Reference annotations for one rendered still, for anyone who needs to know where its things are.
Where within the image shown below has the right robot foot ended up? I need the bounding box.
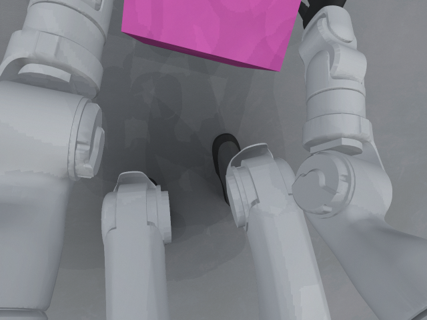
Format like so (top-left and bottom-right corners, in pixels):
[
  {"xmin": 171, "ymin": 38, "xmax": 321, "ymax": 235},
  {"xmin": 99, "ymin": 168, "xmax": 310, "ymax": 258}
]
[{"xmin": 212, "ymin": 133, "xmax": 241, "ymax": 206}]

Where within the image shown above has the left robot thigh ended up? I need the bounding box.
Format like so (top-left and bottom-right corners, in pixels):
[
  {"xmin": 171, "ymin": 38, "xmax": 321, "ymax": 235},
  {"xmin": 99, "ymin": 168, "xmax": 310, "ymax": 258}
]
[{"xmin": 104, "ymin": 183, "xmax": 171, "ymax": 320}]

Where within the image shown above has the robot right forearm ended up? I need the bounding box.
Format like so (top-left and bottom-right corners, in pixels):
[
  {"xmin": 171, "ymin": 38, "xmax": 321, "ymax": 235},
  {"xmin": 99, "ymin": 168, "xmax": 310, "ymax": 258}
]
[{"xmin": 298, "ymin": 5, "xmax": 385, "ymax": 171}]

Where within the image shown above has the robot right hand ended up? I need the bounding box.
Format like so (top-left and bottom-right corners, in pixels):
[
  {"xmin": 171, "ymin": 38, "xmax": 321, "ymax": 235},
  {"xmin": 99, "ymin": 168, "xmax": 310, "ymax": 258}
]
[{"xmin": 298, "ymin": 0, "xmax": 346, "ymax": 29}]

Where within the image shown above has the carton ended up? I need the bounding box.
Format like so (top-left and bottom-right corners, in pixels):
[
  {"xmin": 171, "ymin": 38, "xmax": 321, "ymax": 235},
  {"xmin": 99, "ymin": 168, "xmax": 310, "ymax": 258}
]
[{"xmin": 121, "ymin": 0, "xmax": 301, "ymax": 72}]

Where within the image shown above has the robot right upper arm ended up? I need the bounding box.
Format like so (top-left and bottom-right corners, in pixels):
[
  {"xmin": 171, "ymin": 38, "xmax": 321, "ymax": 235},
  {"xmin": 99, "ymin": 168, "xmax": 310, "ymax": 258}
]
[{"xmin": 292, "ymin": 150, "xmax": 427, "ymax": 320}]

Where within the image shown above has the robot left upper arm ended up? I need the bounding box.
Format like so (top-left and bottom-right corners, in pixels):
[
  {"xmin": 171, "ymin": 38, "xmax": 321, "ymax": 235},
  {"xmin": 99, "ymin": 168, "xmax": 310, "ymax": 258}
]
[{"xmin": 0, "ymin": 81, "xmax": 105, "ymax": 320}]

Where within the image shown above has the robot left forearm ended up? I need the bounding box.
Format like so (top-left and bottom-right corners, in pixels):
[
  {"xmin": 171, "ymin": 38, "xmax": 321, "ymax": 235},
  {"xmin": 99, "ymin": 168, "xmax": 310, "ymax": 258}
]
[{"xmin": 0, "ymin": 0, "xmax": 115, "ymax": 99}]

